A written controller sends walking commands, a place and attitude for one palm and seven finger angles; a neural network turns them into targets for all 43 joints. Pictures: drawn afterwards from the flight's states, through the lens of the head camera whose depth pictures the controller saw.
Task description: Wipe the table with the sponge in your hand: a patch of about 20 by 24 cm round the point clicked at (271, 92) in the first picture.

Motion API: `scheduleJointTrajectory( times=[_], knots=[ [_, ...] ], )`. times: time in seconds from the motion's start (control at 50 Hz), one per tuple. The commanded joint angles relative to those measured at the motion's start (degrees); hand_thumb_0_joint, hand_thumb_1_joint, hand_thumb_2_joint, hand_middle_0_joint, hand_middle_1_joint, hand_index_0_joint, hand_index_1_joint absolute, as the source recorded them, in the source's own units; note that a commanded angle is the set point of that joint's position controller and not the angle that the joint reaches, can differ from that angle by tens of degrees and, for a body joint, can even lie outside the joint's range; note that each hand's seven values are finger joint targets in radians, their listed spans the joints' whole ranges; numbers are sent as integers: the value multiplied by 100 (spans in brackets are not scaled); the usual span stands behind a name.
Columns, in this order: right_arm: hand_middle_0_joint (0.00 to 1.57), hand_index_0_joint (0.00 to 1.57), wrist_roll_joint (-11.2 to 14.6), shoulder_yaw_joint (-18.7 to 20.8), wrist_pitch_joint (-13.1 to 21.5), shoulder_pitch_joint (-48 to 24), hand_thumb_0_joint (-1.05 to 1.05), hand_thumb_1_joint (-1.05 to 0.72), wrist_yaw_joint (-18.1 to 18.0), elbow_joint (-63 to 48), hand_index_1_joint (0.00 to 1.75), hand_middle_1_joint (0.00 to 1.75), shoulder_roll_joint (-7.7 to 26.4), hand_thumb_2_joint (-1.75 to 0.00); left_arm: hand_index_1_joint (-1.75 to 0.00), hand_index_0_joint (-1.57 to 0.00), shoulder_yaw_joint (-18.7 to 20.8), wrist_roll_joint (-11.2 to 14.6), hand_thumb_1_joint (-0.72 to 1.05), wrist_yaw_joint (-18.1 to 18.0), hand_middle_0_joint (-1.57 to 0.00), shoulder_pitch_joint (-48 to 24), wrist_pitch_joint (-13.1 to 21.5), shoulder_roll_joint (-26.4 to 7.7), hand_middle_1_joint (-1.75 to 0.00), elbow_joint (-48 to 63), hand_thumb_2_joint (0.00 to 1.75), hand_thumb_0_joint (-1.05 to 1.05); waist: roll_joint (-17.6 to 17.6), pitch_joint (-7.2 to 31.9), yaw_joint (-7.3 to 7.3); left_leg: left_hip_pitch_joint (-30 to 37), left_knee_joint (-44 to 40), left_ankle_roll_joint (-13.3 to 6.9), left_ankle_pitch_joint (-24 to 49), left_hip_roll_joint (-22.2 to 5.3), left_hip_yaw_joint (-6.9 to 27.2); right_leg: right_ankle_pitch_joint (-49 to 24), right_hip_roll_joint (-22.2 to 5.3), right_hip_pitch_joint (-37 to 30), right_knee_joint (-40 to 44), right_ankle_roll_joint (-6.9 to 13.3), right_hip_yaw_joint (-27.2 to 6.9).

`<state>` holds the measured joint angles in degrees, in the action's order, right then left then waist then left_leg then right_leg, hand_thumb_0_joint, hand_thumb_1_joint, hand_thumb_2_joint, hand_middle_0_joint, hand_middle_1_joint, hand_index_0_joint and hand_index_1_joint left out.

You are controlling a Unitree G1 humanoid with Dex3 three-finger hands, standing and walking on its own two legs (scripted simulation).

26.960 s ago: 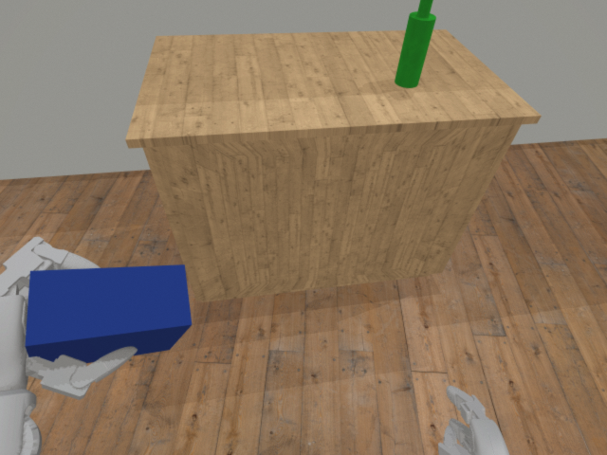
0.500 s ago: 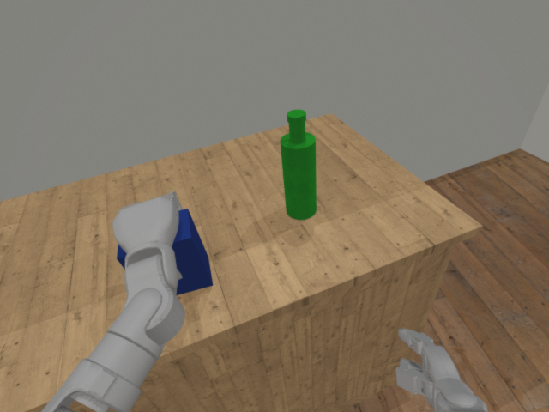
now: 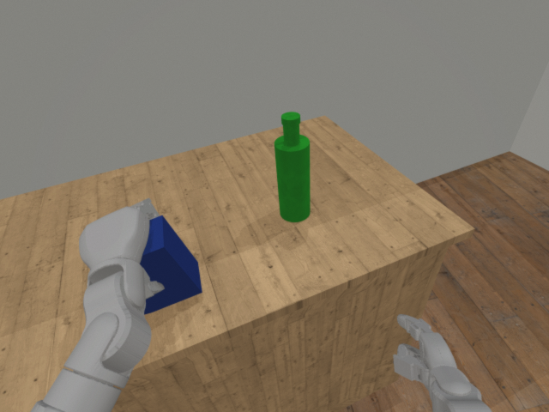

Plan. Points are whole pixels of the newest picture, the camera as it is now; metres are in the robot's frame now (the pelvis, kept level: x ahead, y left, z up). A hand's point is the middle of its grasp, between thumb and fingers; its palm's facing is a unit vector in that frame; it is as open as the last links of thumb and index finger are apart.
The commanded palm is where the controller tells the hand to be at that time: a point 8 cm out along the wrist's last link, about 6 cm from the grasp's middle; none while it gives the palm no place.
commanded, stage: slide back across to the middle lane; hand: left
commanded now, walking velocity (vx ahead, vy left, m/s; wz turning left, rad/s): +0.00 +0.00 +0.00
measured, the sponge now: (158, 275) +0.30 +0.23 +0.07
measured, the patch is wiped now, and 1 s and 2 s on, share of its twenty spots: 1.00 1.00 1.00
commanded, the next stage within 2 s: wipe forward along the middle lane in 0.28 s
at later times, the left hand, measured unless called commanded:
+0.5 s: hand (101, 274) +0.25 +0.28 +0.13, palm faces +0.12 -0.12 -0.99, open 10.5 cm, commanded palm +0.22 +0.29 +0.17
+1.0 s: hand (104, 249) +0.30 +0.30 +0.12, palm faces -0.05 -0.03 -1.00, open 10.4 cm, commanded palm +0.28 +0.31 +0.15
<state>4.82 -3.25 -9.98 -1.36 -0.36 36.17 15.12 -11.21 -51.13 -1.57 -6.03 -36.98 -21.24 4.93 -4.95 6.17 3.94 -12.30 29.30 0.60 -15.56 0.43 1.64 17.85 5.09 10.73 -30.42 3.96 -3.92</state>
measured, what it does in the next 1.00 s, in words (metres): stands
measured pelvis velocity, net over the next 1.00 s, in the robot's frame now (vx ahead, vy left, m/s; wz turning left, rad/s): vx -0.03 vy -0.01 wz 0.04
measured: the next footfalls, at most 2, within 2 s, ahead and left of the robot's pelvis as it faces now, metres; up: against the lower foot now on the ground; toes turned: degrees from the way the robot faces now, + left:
none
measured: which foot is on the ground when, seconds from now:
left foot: down 0.00-1.00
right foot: down 0.00-1.00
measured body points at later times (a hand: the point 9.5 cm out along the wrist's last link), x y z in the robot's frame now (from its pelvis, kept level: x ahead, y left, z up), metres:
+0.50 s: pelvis -0.02 +0.00 +0.00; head -0.06 -0.05 +0.45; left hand +0.24 +0.28 +0.18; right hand +0.23 -0.21 -0.07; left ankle +0.00 +0.13 -0.73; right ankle -0.02 -0.08 -0.73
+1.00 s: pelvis -0.03 -0.01 +0.00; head -0.05 -0.05 +0.45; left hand +0.30 +0.30 +0.18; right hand +0.17 -0.24 -0.11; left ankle +0.00 +0.13 -0.73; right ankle -0.02 -0.08 -0.73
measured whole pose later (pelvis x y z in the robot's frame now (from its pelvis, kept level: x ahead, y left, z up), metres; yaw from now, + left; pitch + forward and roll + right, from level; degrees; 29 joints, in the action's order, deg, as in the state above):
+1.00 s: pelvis -0.03 -0.01 +0.00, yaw +2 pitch +0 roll +0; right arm 4.4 -1.8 -5.9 7.5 -4.5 40.2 17.3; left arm -4.9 -54.9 5.1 -23.8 -19.3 -28.5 -27.3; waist -5.9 5.1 2.7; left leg -17.3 29.2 0.0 -12.5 0.5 4.0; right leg 14.9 5.1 14.6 -29.3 4.1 -1.5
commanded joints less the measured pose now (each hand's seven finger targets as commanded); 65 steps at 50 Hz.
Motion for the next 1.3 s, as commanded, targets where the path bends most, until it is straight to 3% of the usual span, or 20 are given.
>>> scheduleJointTrajectory(
  times=[0.0,0.22,0.3,0.4,0.42,0.48,0.52,0.58,0.62,0.68,0.72,0.82,0.88,0.92,0.96,1.02,1.06,1.2,1.22,1.28],
  knots=[
    [20,20,3,182,312,-1519,0,-90,-104,-1109,30,30,501,-90,-160,-120,764,-36,10,97,-120,-420,-144,-1201,-160,655,130,0,650,570,260,257,-30,-300,1655,203,-83,-2443,-249,-265,500,-29,-306],
    [20,20,-27,180,409,-1392,0,-90,-219,-1078,30,30,591,-90,-160,-120,1243,-75,10,214,-120,-114,14,-1768,-160,688,130,0,451,656,296,295,-35,-301,1585,210,-14,-2196,-258,-253,508,2,-374],
    [20,20,-32,161,449,-1379,0,-90,-247,-1083,30,30,586,-90,-160,-120,1247,-66,10,274,-120,8,124,-1770,-160,560,130,0,628,535,290,200,-6,-315,1476,227,-18,-2069,-287,-196,550,-42,-382],
    [20,20,-37,174,517,-1321,0,-90,-312,-972,30,30,623,-90,-160,-120,1138,-192,10,371,-120,-594,213,-1837,-160,123,130,0,729,200,182,149,-96,-331,1048,221,6,-1343,-287,160,769,-60,-345],
    [20,20,-39,183,532,-1330,0,-90,-320,-960,30,30,640,-90,-160,-120,1155,-231,10,391,-120,-744,248,-1907,-160,137,130,0,529,198,170,204,-146,-330,960,221,13,-1110,-280,228,828,-35,-368],
    [20,20,-36,175,601,-1243,0,-90,-379,-882,30,30,627,-90,-160,-120,851,-362,10,457,-120,-1200,328,-1715,-160,-393,130,0,565,108,100,146,-195,-335,721,227,-5,-747,-292,359,901,-56,-262],
    [20,20,-54,177,627,-1202,0,-90,-422,-808,30,30,664,-90,-160,-120,990,-489,10,490,-120,-1491,413,-1994,-160,-729,130,0,568,100,116,158,-247,-328,539,240,20,-389,-281,439,981,-34,-308],
    [20,20,-51,189,686,-1055,0,-90,-471,-752,30,30,675,-90,-160,-120,921,-552,10,521,-120,-1894,618,-1967,-160,-1287,130,0,788,167,82,81,-248,-329,358,261,-13,-49,-299,447,1051,-59,-263],
    [20,20,-71,218,713,-932,0,-90,-480,-704,30,30,706,-90,-160,-120,1175,-479,10,506,-120,-1900,834,-2157,-160,-1548,130,0,833,311,131,71,-282,-327,322,257,-2,-75,-292,352,1045,-48,-277],
    [20,20,-54,228,723,-773,0,-90,-503,-684,30,30,712,-90,-160,-120,914,-401,10,518,-120,-2097,1066,-1808,-160,-1994,130,0,967,186,26,-30,-263,-331,242,255,-43,-83,-306,438,1091,-91,-189],
    [20,20,-59,250,723,-645,0,-90,-512,-626,30,30,767,-90,-160,-120,1065,-436,10,517,-120,-2230,1155,-2024,-160,-2355,130,0,951,45,-2,-52,-291,-330,123,249,-16,120,-297,578,1181,-78,-257],
    [20,20,-32,284,722,-390,0,-90,-509,-548,30,30,815,-90,-160,-120,883,-630,10,538,-120,-2871,1398,-1977,-160,-2961,130,0,689,-38,-117,-155,-321,-333,101,229,-14,49,-292,734,1149,-43,-182],
    [20,20,-23,323,715,-226,0,-90,-479,-581,30,30,807,-90,-160,-120,827,-604,10,513,-120,-2761,1567,-1796,-160,-3202,130,0,847,144,-92,-262,-244,-361,273,243,-36,-380,-283,562,1027,-60,-80],
    [20,20,-37,352,695,-128,0,-90,-468,-554,30,30,852,-90,-160,-120,1128,-572,10,481,-120,-2697,1708,-2093,-160,-3354,130,0,990,329,-64,-324,-189,-367,369,249,-28,-669,-289,413,965,-64,-175],
    [20,20,-19,368,674,-51,0,-90,-475,-571,30,30,852,-90,-160,-120,1038,-522,10,455,-120,-2687,1816,-1950,-160,-3513,130,0,1239,327,-110,-430,-119,-384,398,256,-72,-856,-306,388,933,-106,-180],
    [20,20,-25,401,644,40,0,-90,-472,-522,30,30,897,-90,-160,-120,1191,-545,10,401,-120,-2961,1948,-2167,-160,-3622,130,0,1107,276,-130,-499,-144,-384,300,244,-44,-705,-306,520,965,-96,-225],
    [20,20,-3,410,645,108,0,-90,-474,-517,30,30,879,-90,-160,-120,982,-591,10,361,-120,-3154,2001,-1987,-160,-3751,130,0,1031,156,-198,-551,-111,-394,223,250,-71,-544,-303,680,989,-105,-191],
    [20,20,8,423,614,320,0,-90,-523,-374,30,30,914,-90,-160,-120,1068,-693,10,287,-120,-3985,2191,-2402,-160,-4414,130,0,991,189,-304,-773,-60,-411,-46,251,-85,-55,-359,818,1075,-124,-308],
    [20,20,4,432,620,359,0,-90,-524,-358,30,30,935,-90,-160,-120,1283,-685,10,282,-120,-4130,2260,-2688,-160,-4425,130,0,919,283,-280,-816,-76,-408,-59,245,-48,-6,-359,777,1057,-112,-328],
    [20,20,24,421,617,494,0,-90,-539,-329,30,30,935,-90,-160,-120,1093,-785,10,286,-120,-4408,2336,-2616,-160,-4875,130,0,910,292,-354,-934,-51,-415,-177,230,-69,218,-368,884,1053,-129,-284]
  ],
)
